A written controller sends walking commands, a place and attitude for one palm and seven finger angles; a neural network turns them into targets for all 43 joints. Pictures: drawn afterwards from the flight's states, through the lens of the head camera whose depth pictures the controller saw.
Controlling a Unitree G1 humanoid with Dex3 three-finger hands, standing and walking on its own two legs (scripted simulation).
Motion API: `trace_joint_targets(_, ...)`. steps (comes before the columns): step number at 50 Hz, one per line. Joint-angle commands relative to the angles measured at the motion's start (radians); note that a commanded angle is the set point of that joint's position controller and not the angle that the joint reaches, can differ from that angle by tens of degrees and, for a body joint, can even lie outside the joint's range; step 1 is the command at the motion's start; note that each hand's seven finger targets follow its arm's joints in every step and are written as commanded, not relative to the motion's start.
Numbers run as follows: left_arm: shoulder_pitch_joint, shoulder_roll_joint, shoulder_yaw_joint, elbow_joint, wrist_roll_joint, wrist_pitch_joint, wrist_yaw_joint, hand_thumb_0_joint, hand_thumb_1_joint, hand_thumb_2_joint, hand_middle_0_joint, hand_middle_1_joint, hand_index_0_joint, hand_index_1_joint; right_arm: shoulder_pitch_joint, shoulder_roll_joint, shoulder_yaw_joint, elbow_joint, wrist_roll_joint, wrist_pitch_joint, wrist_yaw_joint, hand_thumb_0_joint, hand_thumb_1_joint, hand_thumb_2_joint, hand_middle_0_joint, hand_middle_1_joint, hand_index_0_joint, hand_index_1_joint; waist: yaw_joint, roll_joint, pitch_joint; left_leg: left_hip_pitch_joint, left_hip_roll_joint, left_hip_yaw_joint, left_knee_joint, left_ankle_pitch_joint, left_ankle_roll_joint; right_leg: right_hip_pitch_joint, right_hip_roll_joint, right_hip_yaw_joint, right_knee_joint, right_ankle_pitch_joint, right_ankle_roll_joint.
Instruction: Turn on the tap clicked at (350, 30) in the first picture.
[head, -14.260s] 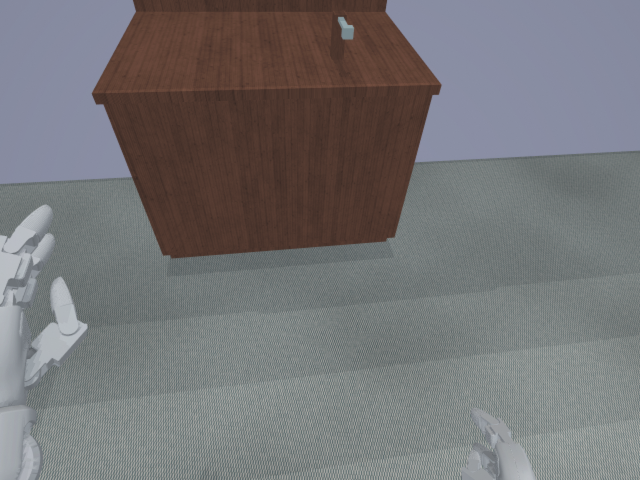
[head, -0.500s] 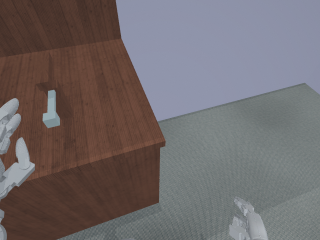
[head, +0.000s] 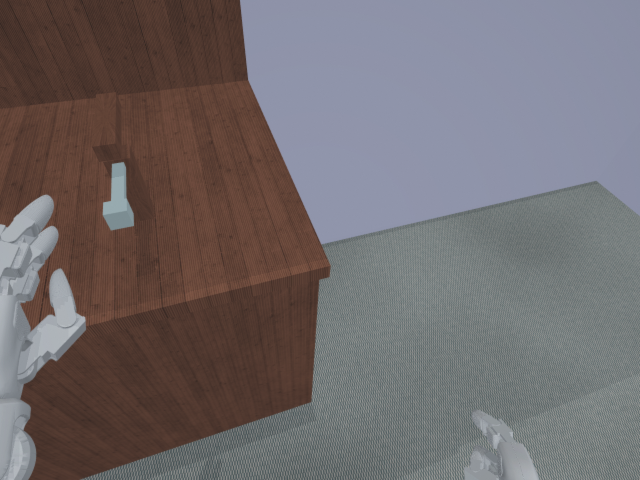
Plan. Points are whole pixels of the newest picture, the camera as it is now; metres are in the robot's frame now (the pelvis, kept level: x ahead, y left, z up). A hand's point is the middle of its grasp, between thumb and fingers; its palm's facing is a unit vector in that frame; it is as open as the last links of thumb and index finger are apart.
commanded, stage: shuffle to correct the standing spot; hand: left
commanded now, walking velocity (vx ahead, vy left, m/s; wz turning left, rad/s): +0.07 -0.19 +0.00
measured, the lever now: (118, 214) +0.40 +0.29 +0.11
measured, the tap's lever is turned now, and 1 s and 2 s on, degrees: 0 0 0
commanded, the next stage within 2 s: come to a stop and stand still in 0.14 s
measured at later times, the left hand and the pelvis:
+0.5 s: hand (124, 285) +0.25 +0.21 +0.17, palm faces +0.34 -0.85 -0.39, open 7.4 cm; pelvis +0.03 -0.02 +0.01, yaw +0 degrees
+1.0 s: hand (59, 297) +0.23 +0.26 +0.18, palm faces +0.39 -0.86 -0.33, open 7.4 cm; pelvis +0.01 +0.02 +0.02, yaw -1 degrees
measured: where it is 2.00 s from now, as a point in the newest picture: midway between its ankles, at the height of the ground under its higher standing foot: outside the picture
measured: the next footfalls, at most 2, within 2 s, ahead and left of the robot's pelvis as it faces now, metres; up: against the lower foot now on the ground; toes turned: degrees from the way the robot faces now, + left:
none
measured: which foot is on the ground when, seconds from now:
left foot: down 0.00-1.00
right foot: down 0.00-1.00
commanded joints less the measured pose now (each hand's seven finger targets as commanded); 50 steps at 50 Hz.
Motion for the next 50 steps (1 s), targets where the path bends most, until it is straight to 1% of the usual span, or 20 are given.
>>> trace_joint_targets(1,-0.075,0.210,0.150,-0.305,0.014,-0.082,0.014,0.000,0.900,0.900,-0.200,-0.300,-0.200,-0.300,-0.131,-0.102,-0.041,-0.189,-0.009,-0.052,-0.005,0.000,-0.900,-0.900,0.200,0.300,0.200,0.300,0.000,0.298,-0.087,0.043,0.291,-0.356,-0.385,-0.157,0.121,-0.045,-0.053,0.086,0.171,-0.150,0.030)
trace_joint_targets(2,-0.075,0.232,0.174,-0.337,0.017,-0.082,0.013,0.000,0.900,0.900,-0.200,-0.300,-0.200,-0.300,-0.135,-0.100,-0.043,-0.197,-0.010,-0.051,-0.002,0.000,-0.900,-0.900,0.200,0.300,0.200,0.300,0.003,0.309,-0.084,0.046,0.277,-0.337,-0.365,-0.154,0.118,-0.032,-0.053,0.079,0.143,-0.141,0.030)
trace_joint_targets(3,-0.070,0.197,0.145,-0.326,0.017,-0.080,0.010,0.000,0.900,0.900,-0.200,-0.300,-0.200,-0.300,-0.128,-0.099,-0.040,-0.194,-0.011,-0.052,0.004,0.000,-0.900,-0.900,0.200,0.300,0.200,0.300,0.001,0.281,-0.069,0.029,0.256,-0.283,-0.332,-0.103,0.105,0.010,-0.055,0.065,0.059,-0.114,0.026)
trace_joint_targets(5,-0.042,0.184,0.140,-0.288,0.016,-0.075,0.012,0.000,0.900,0.900,-0.200,-0.300,-0.200,-0.300,-0.103,-0.108,-0.047,-0.201,0.002,-0.053,0.018,0.000,-0.900,-0.900,0.200,0.300,0.200,0.300,0.006,0.171,-0.114,0.021,0.187,-0.161,-0.177,0.004,0.059,0.161,-0.039,0.033,-0.171,0.005,0.014)
trace_joint_targets(6,-0.026,0.193,0.151,-0.259,0.016,-0.070,0.015,0.000,0.900,0.900,-0.200,-0.300,-0.200,-0.300,-0.094,-0.109,-0.052,-0.200,0.007,-0.054,0.021,0.000,-0.900,-0.900,0.200,0.300,0.200,0.300,-0.002,0.091,-0.134,-0.001,0.148,-0.108,-0.096,0.032,0.042,0.214,-0.056,0.060,-0.209,0.069,-0.001)
trace_joint_targets(8,-0.011,0.185,0.147,-0.203,0.007,-0.061,0.015,0.000,0.900,0.900,-0.200,-0.300,-0.200,-0.300,-0.084,-0.107,-0.053,-0.186,0.009,-0.053,0.020,0.000,-0.900,-0.900,0.200,0.300,0.200,0.300,-0.020,-0.071,-0.150,-0.031,0.064,-0.024,0.018,-0.001,0.016,0.207,-0.153,0.188,-0.208,0.162,-0.062)
trace_joint_targets(10,0.009,0.156,0.122,-0.138,-0.015,-0.039,0.012,0.000,0.900,0.900,-0.200,-0.300,-0.200,-0.300,-0.072,-0.108,-0.064,-0.175,0.024,-0.051,0.018,0.000,-0.900,-0.900,0.200,0.300,0.200,0.300,-0.020,-0.131,-0.128,0.008,0.016,0.005,0.077,-0.086,0.001,0.092,-0.203,0.264,-0.272,-0.045,-0.104)
trace_joint_targets(12,0.007,0.175,0.133,-0.126,-0.022,-0.032,0.014,0.000,0.900,0.900,-0.200,-0.300,-0.200,-0.300,-0.102,-0.102,-0.046,-0.175,0.022,-0.039,0.008,0.000,-0.900,-0.900,0.200,0.300,0.200,0.300,-0.022,-0.060,-0.071,0.061,0.034,0.001,0.010,-0.072,0.005,0.001,-0.202,0.248,-0.285,-0.095,-0.104)
trace_joint_targets(14,-0.012,0.182,0.132,-0.150,-0.019,-0.046,0.018,0.000,0.900,0.900,-0.200,-0.300,-0.200,-0.300,-0.122,-0.100,-0.031,-0.173,0.015,-0.036,-0.001,0.000,-0.900,-0.900,0.200,0.300,0.200,0.300,-0.018,-0.002,-0.078,0.077,0.059,-0.038,-0.092,0.015,0.020,0.048,-0.158,0.175,-0.229,0.006,-0.053)
trace_joint_targets(16,-0.038,0.185,0.129,-0.194,-0.008,-0.056,0.024,0.000,0.900,0.900,-0.200,-0.300,-0.200,-0.300,-0.144,-0.106,-0.032,-0.173,0.015,-0.041,-0.006,0.000,-0.900,-0.900,0.200,0.300,0.200,0.300,-0.007,0.067,-0.098,0.090,0.074,-0.067,-0.116,0.145,0.030,0.119,-0.137,0.157,-0.207,0.164,-0.018)
trace_joint_targets(17,-0.066,0.212,0.146,-0.221,0.000,-0.060,0.028,0.000,0.900,0.900,-0.200,-0.300,-0.200,-0.300,-0.160,-0.108,-0.031,-0.171,0.014,-0.044,-0.011,0.000,-0.900,-0.900,0.200,0.300,0.200,0.300,-0.006,0.093,-0.087,0.097,0.075,-0.068,-0.112,0.204,0.029,0.131,-0.139,0.148,-0.202,0.229,-0.011)
trace_joint_targets(20,-0.045,0.196,0.133,-0.264,0.006,-0.069,0.034,0.000,0.900,0.900,-0.200,-0.300,-0.200,-0.300,-0.142,-0.110,-0.042,-0.177,0.013,-0.060,-0.006,0.000,-0.900,-0.900,0.200,0.300,0.200,0.300,0.001,0.074,-0.146,0.131,0.057,-0.049,-0.086,0.375,0.021,0.242,-0.145,0.136,-0.173,0.461,-0.006)
trace_joint_targets(22,-0.001,0.197,0.145,-0.250,0.005,-0.067,0.039,0.000,0.900,0.900,-0.200,-0.300,-0.200,-0.300,-0.146,-0.109,-0.042,-0.181,0.017,-0.059,-0.008,0.000,-0.900,-0.900,0.200,0.300,0.200,0.300,0.002,0.064,-0.157,0.141,0.055,-0.050,-0.089,0.430,0.014,0.270,-0.152,0.124,-0.162,0.534,-0.001)
trace_joint_targets(27,0.089,0.162,0.147,-0.182,-0.004,-0.066,0.036,0.000,0.900,0.900,-0.200,-0.300,-0.200,-0.300,-0.130,-0.113,-0.050,-0.189,0.021,-0.043,-0.009,0.000,-0.900,-0.900,0.200,0.300,0.200,0.300,0.003,0.039,-0.165,0.167,0.072,-0.057,-0.132,0.421,0.010,0.249,-0.137,0.111,-0.172,0.458,0.009)
trace_joint_targets(30,0.064,0.154,0.138,-0.149,-0.004,-0.065,0.032,0.000,0.900,0.900,-0.200,-0.300,-0.200,-0.300,-0.127,-0.116,-0.051,-0.188,0.019,-0.035,-0.010,0.000,-0.900,-0.900,0.200,0.300,0.200,0.300,-0.001,-0.002,-0.162,0.157,0.076,-0.062,-0.154,0.342,0.015,0.232,-0.129,0.112,-0.192,0.382,0.017)
trace_joint_targets(36,-0.057,0.137,0.090,-0.146,0.006,-0.060,0.030,0.000,0.900,0.900,-0.200,-0.300,-0.200,-0.300,-0.140,-0.118,-0.042,-0.185,0.013,-0.047,-0.017,0.000,-0.900,-0.900,0.200,0.300,0.200,0.300,0.002,-0.003,-0.118,0.143,0.064,-0.067,-0.198,0.189,0.023,0.193,-0.125,0.128,-0.240,0.235,0.018)
trace_joint_targets(37,-0.103,0.152,0.091,-0.185,0.010,-0.062,0.030,0.000,0.900,0.900,-0.200,-0.300,-0.200,-0.300,-0.155,-0.120,-0.041,-0.184,0.013,-0.051,-0.020,0.000,-0.900,-0.900,0.200,0.300,0.200,0.300,0.004,0.030,-0.116,0.155,0.063,-0.068,-0.204,0.182,0.022,0.182,-0.126,0.133,-0.244,0.222,0.015)
trace_joint_targets(41,-0.126,0.141,0.079,-0.192,0.018,-0.063,0.038,0.000,0.900,0.900,-0.200,-0.300,-0.200,-0.300,-0.145,-0.113,-0.035,-0.186,0.007,-0.060,-0.017,0.000,-0.900,-0.900,0.200,0.300,0.200,0.300,0.008,0.053,-0.095,0.123,0.057,-0.080,-0.235,0.124,0.027,0.197,-0.114,0.126,-0.256,0.170,0.013)
trace_joint_targets(42,-0.140,0.165,0.098,-0.222,0.021,-0.068,0.041,0.000,0.900,0.900,-0.200,-0.300,-0.200,-0.300,-0.151,-0.116,-0.036,-0.185,0.006,-0.061,-0.020,0.000,-0.900,-0.900,0.200,0.300,0.200,0.300,0.010,0.081,-0.102,0.128,0.060,-0.085,-0.242,0.123,0.025,0.199,-0.114,0.122,-0.252,0.168,0.011)
trace_joint_targets(50,-0.044,0.133,0.103,-0.171,0.023,-0.084,0.037,0.000,0.900,0.900,-0.200,-0.300,-0.200,-0.300,-0.128,-0.106,-0.034,-0.192,0.002,-0.059,-0.011,0.000,-0.900,-0.900,0.200,0.300,0.200,0.300,0.009,0.102,-0.087,0.056,0.071,-0.108,-0.300,0.048,0.025,0.240,-0.090,0.087,-0.233,0.152,0.017)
